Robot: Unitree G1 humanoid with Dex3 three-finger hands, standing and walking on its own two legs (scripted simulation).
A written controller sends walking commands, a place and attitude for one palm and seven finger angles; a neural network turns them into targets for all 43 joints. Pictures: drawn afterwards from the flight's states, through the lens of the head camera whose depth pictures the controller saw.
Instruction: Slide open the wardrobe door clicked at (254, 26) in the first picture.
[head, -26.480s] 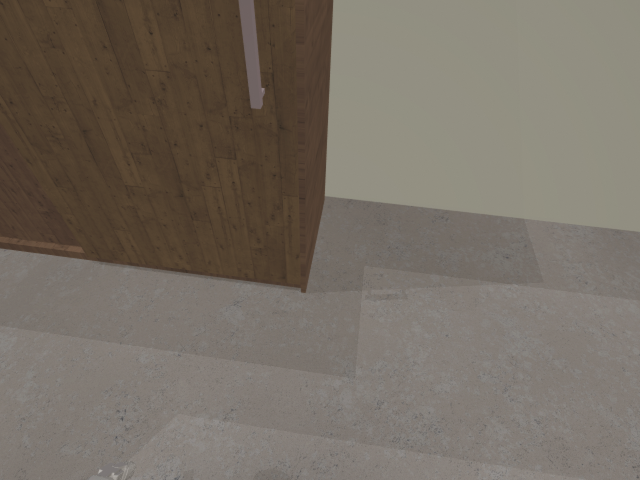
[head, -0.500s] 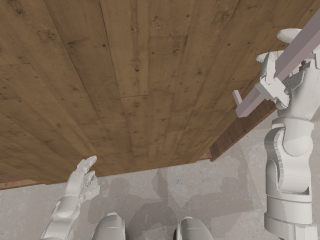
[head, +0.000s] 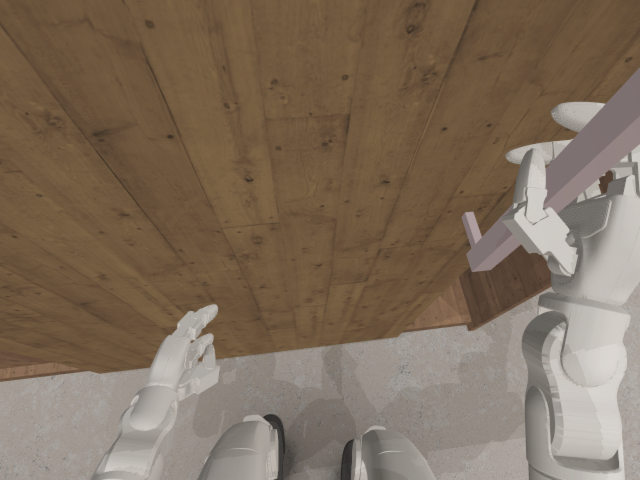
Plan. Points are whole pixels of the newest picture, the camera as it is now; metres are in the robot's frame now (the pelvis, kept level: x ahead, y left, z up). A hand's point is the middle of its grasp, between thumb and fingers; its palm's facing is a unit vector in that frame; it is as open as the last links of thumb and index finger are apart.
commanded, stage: step sideways, sliding the door along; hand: right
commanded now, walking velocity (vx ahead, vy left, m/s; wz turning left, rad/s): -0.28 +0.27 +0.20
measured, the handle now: (553, 155) +0.36 -0.17 +0.20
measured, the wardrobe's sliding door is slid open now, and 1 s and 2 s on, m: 0.24 0.46 0.46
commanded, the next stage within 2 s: stop walking and hold the door there in 1.38 s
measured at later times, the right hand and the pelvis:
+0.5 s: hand (328, 229) +0.30 +0.00 +0.19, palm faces +0.13 +0.99 -0.09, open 6.1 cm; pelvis -0.05 +0.12 +0.00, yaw +8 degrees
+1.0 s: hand (225, 243) +0.29 +0.08 +0.19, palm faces +0.08 +1.00 -0.03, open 5.9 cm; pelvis -0.12 +0.20 +0.02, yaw +10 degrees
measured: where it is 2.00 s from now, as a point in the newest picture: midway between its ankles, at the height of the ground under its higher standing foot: outside the picture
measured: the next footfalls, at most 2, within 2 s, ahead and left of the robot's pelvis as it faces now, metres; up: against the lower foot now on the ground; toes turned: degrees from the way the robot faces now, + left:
right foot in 0.02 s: +0.03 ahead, -0.11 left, +0.00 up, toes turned -7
left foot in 0.46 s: -0.01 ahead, +0.25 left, +0.00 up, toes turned +12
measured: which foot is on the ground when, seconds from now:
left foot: down 0.00-0.02, up 0.04-0.44, down 0.46-0.72, up 0.74-1.00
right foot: up 0.00-0.00, down 0.02-0.46, up 0.48-0.70, down 0.72-1.00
